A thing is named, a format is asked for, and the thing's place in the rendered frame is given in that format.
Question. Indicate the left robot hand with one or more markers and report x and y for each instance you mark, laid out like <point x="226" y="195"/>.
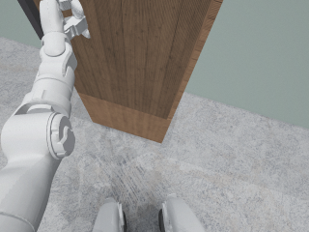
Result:
<point x="52" y="19"/>

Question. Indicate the robot right shin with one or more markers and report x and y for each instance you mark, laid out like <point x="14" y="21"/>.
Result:
<point x="169" y="228"/>

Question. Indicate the left robot upper arm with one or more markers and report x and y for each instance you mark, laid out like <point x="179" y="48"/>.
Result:
<point x="34" y="145"/>

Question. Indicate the cupboard door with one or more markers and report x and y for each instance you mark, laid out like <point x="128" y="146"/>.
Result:
<point x="138" y="51"/>

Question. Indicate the robot left forearm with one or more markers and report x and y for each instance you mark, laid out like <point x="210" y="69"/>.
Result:
<point x="53" y="85"/>

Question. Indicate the handle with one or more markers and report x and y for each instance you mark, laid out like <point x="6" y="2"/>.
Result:
<point x="30" y="9"/>

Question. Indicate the left robot thigh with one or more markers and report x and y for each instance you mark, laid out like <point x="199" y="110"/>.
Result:
<point x="110" y="218"/>

